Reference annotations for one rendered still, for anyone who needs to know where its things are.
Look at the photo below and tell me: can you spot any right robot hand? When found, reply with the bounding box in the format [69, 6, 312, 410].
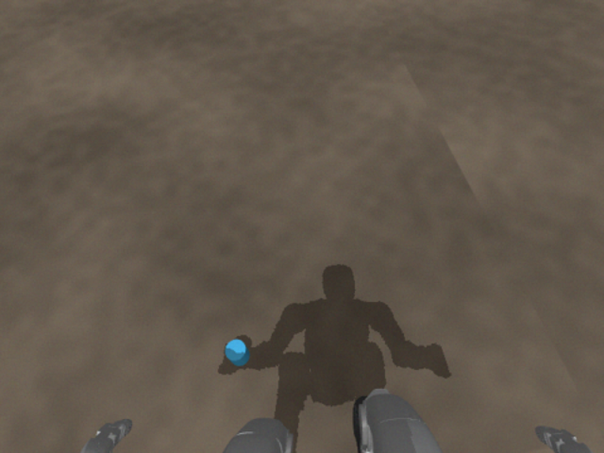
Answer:
[535, 426, 593, 453]

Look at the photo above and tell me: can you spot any left robot hand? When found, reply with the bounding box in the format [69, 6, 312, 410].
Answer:
[80, 419, 132, 453]

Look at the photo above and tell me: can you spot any tin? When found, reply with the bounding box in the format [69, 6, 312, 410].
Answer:
[225, 340, 250, 366]

